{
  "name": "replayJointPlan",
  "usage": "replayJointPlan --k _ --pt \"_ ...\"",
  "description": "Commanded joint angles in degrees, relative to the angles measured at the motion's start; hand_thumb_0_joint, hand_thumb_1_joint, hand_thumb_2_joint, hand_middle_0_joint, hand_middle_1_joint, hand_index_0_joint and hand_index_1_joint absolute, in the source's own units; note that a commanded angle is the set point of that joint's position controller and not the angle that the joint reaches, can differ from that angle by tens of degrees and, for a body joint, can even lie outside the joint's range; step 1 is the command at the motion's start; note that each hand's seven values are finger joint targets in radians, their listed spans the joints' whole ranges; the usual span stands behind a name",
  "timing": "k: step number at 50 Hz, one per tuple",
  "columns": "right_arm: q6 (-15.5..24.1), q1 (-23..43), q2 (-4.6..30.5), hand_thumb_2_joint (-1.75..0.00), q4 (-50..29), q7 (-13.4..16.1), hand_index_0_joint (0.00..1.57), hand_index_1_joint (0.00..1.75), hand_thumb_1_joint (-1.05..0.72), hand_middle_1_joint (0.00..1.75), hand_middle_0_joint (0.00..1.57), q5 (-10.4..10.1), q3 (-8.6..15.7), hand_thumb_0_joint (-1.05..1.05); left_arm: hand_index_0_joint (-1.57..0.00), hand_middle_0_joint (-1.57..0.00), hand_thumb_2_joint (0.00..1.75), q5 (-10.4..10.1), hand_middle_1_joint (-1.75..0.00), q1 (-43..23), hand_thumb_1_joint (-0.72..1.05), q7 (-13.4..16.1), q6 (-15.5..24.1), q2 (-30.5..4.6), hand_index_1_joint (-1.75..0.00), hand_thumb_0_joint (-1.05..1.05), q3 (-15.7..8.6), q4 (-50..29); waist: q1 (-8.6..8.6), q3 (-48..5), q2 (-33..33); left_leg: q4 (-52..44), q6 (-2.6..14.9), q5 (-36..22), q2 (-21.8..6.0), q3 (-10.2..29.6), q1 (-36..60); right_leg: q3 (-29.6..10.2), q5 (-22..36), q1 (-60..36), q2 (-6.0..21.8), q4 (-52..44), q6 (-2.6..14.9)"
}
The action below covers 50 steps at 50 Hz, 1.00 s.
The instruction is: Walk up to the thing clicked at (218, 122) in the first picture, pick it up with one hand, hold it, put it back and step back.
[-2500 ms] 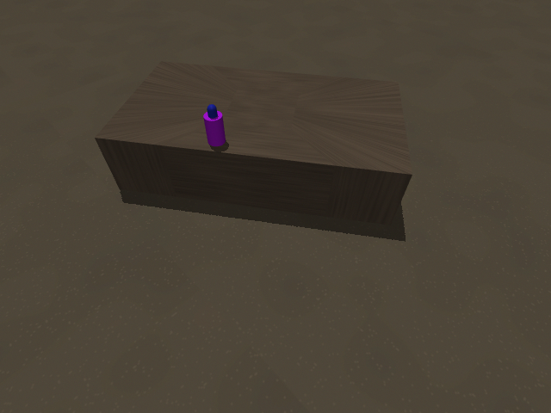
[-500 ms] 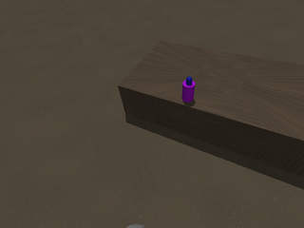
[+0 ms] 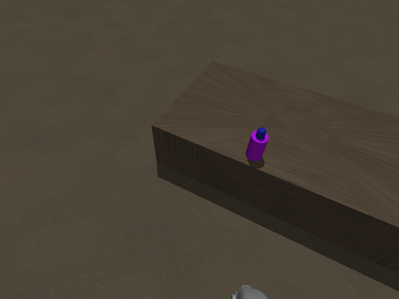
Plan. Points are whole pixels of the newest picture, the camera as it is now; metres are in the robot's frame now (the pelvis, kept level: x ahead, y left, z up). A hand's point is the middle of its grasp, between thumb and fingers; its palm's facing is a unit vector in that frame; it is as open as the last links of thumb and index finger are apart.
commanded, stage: walk up
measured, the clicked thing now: (257, 142) +0.82 -0.26 -0.35
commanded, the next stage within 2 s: stand in 1.68 s
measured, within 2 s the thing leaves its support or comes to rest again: neither
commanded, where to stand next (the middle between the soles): +0.19 -0.01 m, yaw -4 degrees
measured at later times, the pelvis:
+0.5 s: pelvis +0.10 +0.01 -0.02, yaw -2 degrees
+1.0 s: pelvis +0.12 +0.02 +0.00, yaw -4 degrees
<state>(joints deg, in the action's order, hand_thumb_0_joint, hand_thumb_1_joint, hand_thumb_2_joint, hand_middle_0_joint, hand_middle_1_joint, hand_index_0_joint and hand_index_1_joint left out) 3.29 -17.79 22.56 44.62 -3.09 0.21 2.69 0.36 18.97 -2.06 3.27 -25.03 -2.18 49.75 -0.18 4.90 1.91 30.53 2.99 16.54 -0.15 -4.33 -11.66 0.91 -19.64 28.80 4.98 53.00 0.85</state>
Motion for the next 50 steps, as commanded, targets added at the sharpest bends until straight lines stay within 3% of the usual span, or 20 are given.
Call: replayJointPlan --k 1,5,7,8,9,10,11,14,18,23,24,25,26,28,30,32,33,35,36,50 --pt "1.3 -3.32 15.39 -0.9 -4.03 1.02 0.2 0.3 -0.9 0.3 0.2 0.36 5.12 0.0 -0.2 -0.2 0.9 0.16 -0.3 -0.31 0.9 0.32 1.67 -8.81 -0.3 0.0 -3.46 -5.1 -2.26 -1.3 -10.65 -10.16 10.62 -22.43 -13.86 10.52 4.46 1.79 5.06 2.37 0.55 -8.93 0.62" --pt "0.44 -1.3 14.53 -0.9 -5.3 1.34 0.2 0.3 -0.9 0.3 0.2 0.22 4.4 0.0 -0.2 -0.2 0.9 0.33 -0.3 -0.77 0.9 0.51 1.98 -7.4 -0.3 0.0 -3.49 -5.32 -0.66 -1.61 -8.57 -4.64 8.69 -25.38 -12.75 8.08 -0.83 3.88 7.92 -8.34 -3.13 -15.61 1.64" --pt "0.23 -0.55 12.42 -0.9 -5.96 1.77 0.2 0.3 -0.9 0.3 0.2 -0.57 3.48 0.0 -0.2 -0.2 0.9 0.69 -0.3 3.85 0.9 1.14 2.39 -8.88 -0.3 0.0 -4.29 -3.82 2.81 -4.89 -2.57 4.98 5.39 -23.7 -10.35 6.5 -5.91 2.49 12.27 -22.0 -4.93 -22.35 2.84" --pt "0.44 -2.21 9.58 -0.9 -6.2 1.89 0.2 0.3 -0.9 0.3 0.2 -1.1 2.34 0.0 -0.2 -0.2 0.9 0.99 -0.3 7.49 0.9 1.66 2.82 -11.72 -0.3 0.0 -5.28 -3.87 5.04 -8.61 5.96 17.54 2.84 -17.83 -6.33 3.31 -8.11 -6.32 12.24 -27.58 1.37 -28.33 4.77" --pt "0.23 -5.34 6.68 -0.9 -6.53 1.89 0.2 0.3 -0.9 0.3 0.2 -0.8 1.29 0.0 -0.2 -0.2 0.9 0.82 -0.3 7.82 0.9 2.0 3.11 -16.53 -0.3 0.0 -6.31 -5.08 3.77 -11.07 14.92 28.92 -0.4 9.19 0.8 1.01 -18.1 -29.14 11.31 -33.59 16.4 -32.93 10.27" --pt "-0.92 -4.75 12.63 -0.9 -4.62 2.74 0.2 0.3 -0.9 0.3 0.2 -0.12 3.04 0.0 -0.2 -0.2 0.9 -0.09 -0.3 5.15 0.9 1.79 2.53 -17.42 -0.3 0.0 -6.05 -5.77 3.51 -8.49 7.62 34.26 -0.22 19.54 0.54 4.37 -20.26 -35.22 3.48 -28.17 20.39 -34.36 17.22" --pt "-1.41 -4.15 13.56 -0.9 -3.18 3.16 0.2 0.3 -0.9 0.3 0.2 0.25 3.66 0.0 -0.2 -0.2 0.9 -0.5 -0.3 3.9 0.9 1.91 2.22 -16.37 -0.3 0.0 -5.77 -5.92 2.89 -5.12 4.74 35.82 -0.35 19.53 -1.26 7.09 -20.91 -32.41 -0.43 -23.03 19.15 -34.83 17.4" --pt "-1.19 -5.4 12.69 -0.9 -0.27 2.69 0.2 0.3 -0.9 0.3 0.2 0.04 3.25 0.0 -0.2 -0.2 0.9 0.03 -0.3 -0.17 0.9 2.16 1.77 -13.34 -0.3 0.0 -4.37 -6.64 1.06 -2.4 5.99 29.6 -1.31 11.41 -3.11 6.63 -18.51 -18.9 4.33 -16.6 11.53 -34.38 12.87" --pt "-0.81 -4.99 9.8 -0.9 2.53 2.56 0.2 0.3 -0.9 0.3 0.2 0.36 2.37 0.0 -0.2 -0.2 0.9 1.09 -0.3 -3.76 0.9 2.0 0.72 -11.64 -0.3 0.0 -3.7 -6.96 0.69 -5.57 8.82 13.8 -2.67 7.65 -2.19 2.8 -8.94 -8.61 16.82 -12.16 7.41 -28.93 11.67" --pt "-0.35 -2.54 10.97 -0.9 5.02 3.75 0.2 0.3 -0.9 0.3 0.2 0.95 2.76 0.0 -0.2 -0.2 0.9 0.01 -0.3 -9.05 0.9 1.55 -2.21 -9.33 -0.3 0.0 -2.24 -6.07 -0.91 -4.4 5.75 4.42 -1.54 -3.54 -0.88 1.88 2.55 -8.57 -0.49 1.37 5.56 -24.33 6.99" --pt "0.01 -2.08 12.61 -0.9 5.02 3.99 0.2 0.3 -0.9 0.3 0.2 1.26 2.9 0.0 -0.2 -0.2 0.9 -0.12 -0.3 -8.85 0.9 1.44 -2.64 -7.82 -0.3 0.0 -1.61 -5.64 -1.08 -3.77 1.3 -1.45 -0.68 0.16 -4.89 8.1 2.55 -8.04 -3.78 3.14 3.8 -21.64 5.17" --pt "0.45 1.62 16.16 -0.9 3.85 4.08 0.2 0.3 -0.9 0.3 0.2 1.04 3.22 0.0 -0.2 -0.2 0.9 -0.59 -0.3 -7.75 0.9 1.44 -3.17 -7.18 -0.3 0.0 -1.58 -4.72 0.63 -2.54 -6.97 -9.4 3.32 9.53 -14.55 23.44 -5.78 -4.8 -7.89 -0.12 -1.86 -14.98 2.12" --pt "0.21 4.62 18.19 -0.9 4.06 4.0 0.2 0.3 -0.9 0.3 0.2 0.69 3.62 0.0 -0.2 -0.2 0.9 -0.38 -0.3 -7.66 0.9 1.83 -3.63 -9.93 -0.3 0.0 -2.69 -2.2 0.75 -0.98 -9.7 -13.51 7.8 15.39 -19.3 28.24 -13.7 -2.45 -9.05 -7.12 -3.55 -6.41 1.53" --pt "0.43 8.65 16.87 -0.9 3.81 4.28 0.2 0.3 -0.9 0.3 0.2 1.11 2.91 0.0 -0.2 -0.2 0.9 -0.4 -0.3 -5.61 0.9 1.66 -3.71 -9.44 -0.3 0.0 -2.85 -0.31 2.35 -0.31 -9.32 -11.53 7.99 8.77 -17.45 23.77 -12.85 -3.52 -6.93 -8.15 -3.16 -5.95 1.45" --pt "0.44 10.44 16.12 -0.9 4.39 4.25 0.2 0.3 -0.9 0.3 0.2 0.8 2.4 0.0 -0.2 -0.2 0.9 -0.42 -0.3 -4.46 0.9 1.56 -3.19 -9.42 -0.3 0.0 -2.78 1.61 3.07 -3.14 -11.67 -5.8 5.68 -4.58 -14.35 16.74 -10.0 -1.77 -2.41 -11.67 -2.87 -12.61 1.7" --pt "0.15 8.94 14.49 -0.9 5.46 4.09 0.2 0.3 -0.9 0.3 0.2 0.3 1.81 0.0 -0.2 -0.2 0.9 0.01 -0.3 -5.44 0.9 1.65 -2.6 -9.5 -0.3 0.0 -2.8 2.58 2.25 -7.13 -10.46 -0.35 2.8 -14.41 -11.51 12.49 -6.49 -3.25 10.51 -16.37 -1.65 -19.12 1.94" --pt "0.02 8.14 13.2 -0.9 5.67 4.22 0.2 0.3 -0.9 0.3 0.2 -0.1 1.45 0.0 -0.2 -0.2 0.9 0.15 -0.3 -6.45 0.9 1.81 -2.31 -10.35 -0.3 0.0 -2.75 2.58 1.57 -8.57 -8.54 1.18 1.44 -14.77 -10.3 10.96 -6.46 -6.15 15.65 -17.8 0.21 -19.89 2.84" --pt "-0.36 8.5 12.5 -0.9 6.74 4.37 0.2 0.3 -0.9 0.3 0.2 -0.32 1.35 0.0 -0.2 -0.2 0.9 -0.19 -0.3 -10.6 0.9 1.37 -2.44 -10.66 -0.3 0.0 -1.99 2.31 -0.33 -6.84 -5.2 -2.04 -0.09 -1.7 -7.2 9.07 -4.4 -8.63 11.58 -12.42 1.37 -21.27 3.89" --pt "-0.31 10.36 12.56 -0.9 7.16 4.31 0.2 0.3 -0.9 0.3 0.2 -0.08 1.1 0.0 -0.2 -0.2 0.9 -0.47 -0.3 -10.77 0.9 1.31 -2.52 -9.55 -0.3 0.0 -1.44 2.78 0.29 -7.12 -6.06 -3.26 0.04 -1.04 -8.01 9.67 -3.13 -8.02 10.79 -12.24 1.08 -21.95 3.22" --pt "-0.46 16.34 11.53 -0.9 13.79 3.49 0.2 0.3 -0.9 0.3 0.2 -0.33 -0.36 0.0 -0.2 -0.2 0.9 -0.61 -0.3 -14.66 0.9 1.27 -2.22 -8.42 -0.3 0.0 -0.32 9.34 0.36 -6.82 -0.24 -8.84 -0.95 -5.75 -7.9 7.05 3.32 -9.08 11.1 -15.06 2.21 -32.45 1.74"
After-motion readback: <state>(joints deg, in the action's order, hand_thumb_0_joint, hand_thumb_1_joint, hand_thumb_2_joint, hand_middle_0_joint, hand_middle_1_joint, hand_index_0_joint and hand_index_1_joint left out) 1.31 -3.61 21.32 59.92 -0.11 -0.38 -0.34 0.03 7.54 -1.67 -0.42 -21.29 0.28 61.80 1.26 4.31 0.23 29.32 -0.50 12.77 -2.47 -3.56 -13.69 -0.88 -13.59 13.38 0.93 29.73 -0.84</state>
